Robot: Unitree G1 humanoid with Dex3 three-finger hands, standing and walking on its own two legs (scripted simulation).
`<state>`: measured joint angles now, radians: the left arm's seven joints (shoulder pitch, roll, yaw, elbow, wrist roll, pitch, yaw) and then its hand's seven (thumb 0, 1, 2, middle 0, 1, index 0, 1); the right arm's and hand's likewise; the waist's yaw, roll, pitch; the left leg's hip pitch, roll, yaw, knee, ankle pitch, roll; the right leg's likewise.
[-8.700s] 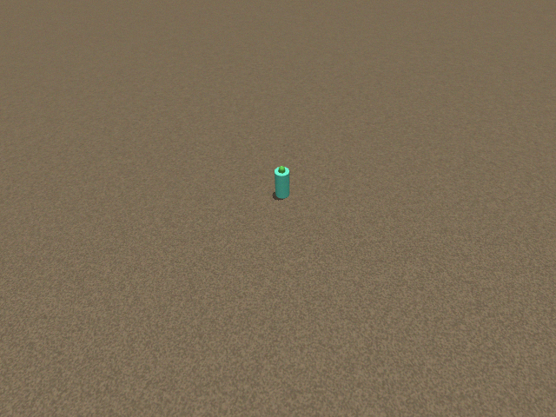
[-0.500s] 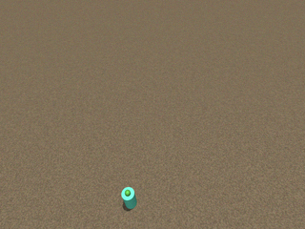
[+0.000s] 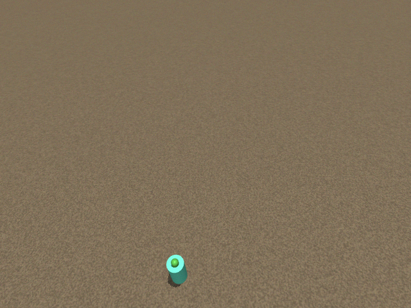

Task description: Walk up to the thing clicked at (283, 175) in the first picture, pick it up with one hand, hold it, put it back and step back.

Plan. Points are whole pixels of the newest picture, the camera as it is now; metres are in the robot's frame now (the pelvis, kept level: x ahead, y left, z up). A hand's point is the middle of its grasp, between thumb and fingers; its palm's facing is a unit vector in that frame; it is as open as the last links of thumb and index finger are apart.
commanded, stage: stand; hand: left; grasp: from the side
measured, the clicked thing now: (177, 268) +0.44 +0.18 -0.69
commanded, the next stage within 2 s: go down in 1.24 s
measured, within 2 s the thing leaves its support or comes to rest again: neither
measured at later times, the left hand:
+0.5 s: hand out of the picture +0.08 +0.25 -0.15, palm faces -0.04 -0.94 -0.35, open 7.4 cm
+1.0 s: hand out of the picture +0.08 +0.25 -0.15, palm faces -0.03 -0.93 -0.35, open 7.4 cm
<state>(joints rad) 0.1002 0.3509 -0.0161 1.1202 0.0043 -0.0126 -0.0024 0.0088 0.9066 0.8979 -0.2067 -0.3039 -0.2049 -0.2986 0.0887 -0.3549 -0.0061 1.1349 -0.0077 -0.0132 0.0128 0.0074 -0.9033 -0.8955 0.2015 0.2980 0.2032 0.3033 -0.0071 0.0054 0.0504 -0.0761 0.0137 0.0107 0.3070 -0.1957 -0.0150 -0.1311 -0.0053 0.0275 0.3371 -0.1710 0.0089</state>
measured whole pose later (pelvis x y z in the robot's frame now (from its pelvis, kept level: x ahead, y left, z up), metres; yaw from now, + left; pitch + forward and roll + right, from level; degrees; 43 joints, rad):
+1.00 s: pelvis +0.00 -0.01 +0.00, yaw +0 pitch -2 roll +0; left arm 0.11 0.35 -0.01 1.12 0.01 -0.01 0.00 0.01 0.91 0.90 -0.21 -0.30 -0.21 -0.30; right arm 0.12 -0.35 -0.01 1.13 -0.01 -0.01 0.01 0.01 -0.90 -0.90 0.20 0.30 0.20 0.30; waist -0.01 0.01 0.05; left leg -0.07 0.02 0.00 0.31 -0.19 -0.02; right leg -0.12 0.00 0.02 0.33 -0.17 0.00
